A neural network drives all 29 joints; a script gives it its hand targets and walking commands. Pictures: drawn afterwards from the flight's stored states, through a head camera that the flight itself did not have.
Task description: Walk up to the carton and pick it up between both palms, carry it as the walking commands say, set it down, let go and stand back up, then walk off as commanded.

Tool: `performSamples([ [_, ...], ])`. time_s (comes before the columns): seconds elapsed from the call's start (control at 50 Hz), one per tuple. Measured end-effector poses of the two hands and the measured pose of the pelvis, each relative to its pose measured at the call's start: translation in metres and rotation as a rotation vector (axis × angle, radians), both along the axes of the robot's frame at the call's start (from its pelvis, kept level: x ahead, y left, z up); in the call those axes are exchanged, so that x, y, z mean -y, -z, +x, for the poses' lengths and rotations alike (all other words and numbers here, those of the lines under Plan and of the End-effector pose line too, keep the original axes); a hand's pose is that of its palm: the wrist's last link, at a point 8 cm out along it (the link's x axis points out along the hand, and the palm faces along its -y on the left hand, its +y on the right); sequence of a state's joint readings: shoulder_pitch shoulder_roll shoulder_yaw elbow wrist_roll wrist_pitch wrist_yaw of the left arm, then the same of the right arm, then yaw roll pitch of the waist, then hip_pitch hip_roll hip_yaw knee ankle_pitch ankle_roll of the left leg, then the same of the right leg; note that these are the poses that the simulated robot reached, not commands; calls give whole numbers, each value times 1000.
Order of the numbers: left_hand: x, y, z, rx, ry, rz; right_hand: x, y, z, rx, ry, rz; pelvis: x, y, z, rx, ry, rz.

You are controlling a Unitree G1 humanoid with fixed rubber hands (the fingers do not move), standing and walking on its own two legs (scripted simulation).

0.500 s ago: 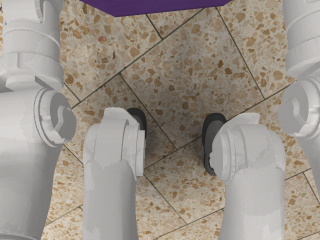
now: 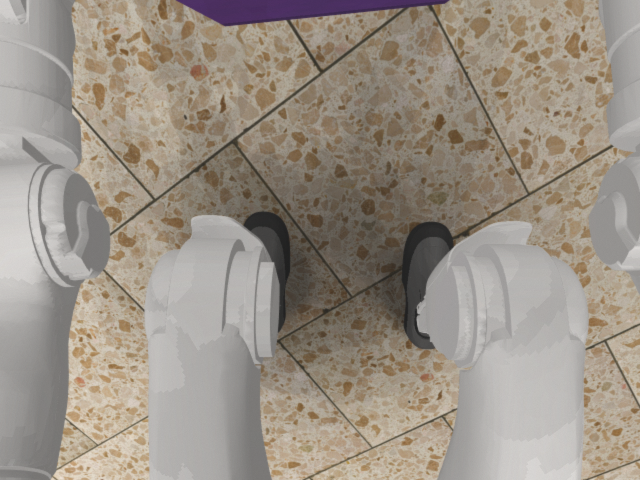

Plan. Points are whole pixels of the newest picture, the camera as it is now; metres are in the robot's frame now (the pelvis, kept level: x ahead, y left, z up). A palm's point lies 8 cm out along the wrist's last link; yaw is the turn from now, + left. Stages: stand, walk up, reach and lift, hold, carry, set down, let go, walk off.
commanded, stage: set down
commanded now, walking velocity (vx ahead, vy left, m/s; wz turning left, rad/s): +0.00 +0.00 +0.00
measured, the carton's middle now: out of the picture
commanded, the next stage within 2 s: let go in 1.24 s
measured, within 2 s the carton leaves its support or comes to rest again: neither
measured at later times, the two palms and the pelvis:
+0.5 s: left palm out of the picture +0.56 +0.27 -0.01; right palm out of the picture +0.60 -0.16 -0.02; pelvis -0.01 +0.00 +0.10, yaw +0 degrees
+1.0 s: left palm out of the picture +0.57 +0.27 +0.14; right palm out of the picture +0.60 -0.18 +0.13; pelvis +0.02 +0.00 +0.22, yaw +1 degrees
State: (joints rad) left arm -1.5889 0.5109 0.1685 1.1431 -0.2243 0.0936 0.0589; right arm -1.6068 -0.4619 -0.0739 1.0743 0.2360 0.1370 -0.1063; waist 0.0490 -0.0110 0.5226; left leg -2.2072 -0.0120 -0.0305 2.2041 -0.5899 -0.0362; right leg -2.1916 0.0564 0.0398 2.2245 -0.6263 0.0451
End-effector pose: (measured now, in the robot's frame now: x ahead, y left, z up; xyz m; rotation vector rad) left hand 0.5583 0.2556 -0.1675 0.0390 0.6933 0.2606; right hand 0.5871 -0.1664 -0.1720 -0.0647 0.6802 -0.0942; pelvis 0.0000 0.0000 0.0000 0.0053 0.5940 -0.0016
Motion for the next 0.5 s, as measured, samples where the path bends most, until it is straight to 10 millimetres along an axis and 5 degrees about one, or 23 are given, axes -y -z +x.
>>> performSamples([
  [0.14,3,-30,4,36,19,-3,2,-32,2,21,8,-18,0,-16,0,19,-4,-7],
  [0.5,-13,-156,7,86,-3,-3,-4,-155,12,69,-3,-4,2,-97,-5,-7,-13,-8],
])
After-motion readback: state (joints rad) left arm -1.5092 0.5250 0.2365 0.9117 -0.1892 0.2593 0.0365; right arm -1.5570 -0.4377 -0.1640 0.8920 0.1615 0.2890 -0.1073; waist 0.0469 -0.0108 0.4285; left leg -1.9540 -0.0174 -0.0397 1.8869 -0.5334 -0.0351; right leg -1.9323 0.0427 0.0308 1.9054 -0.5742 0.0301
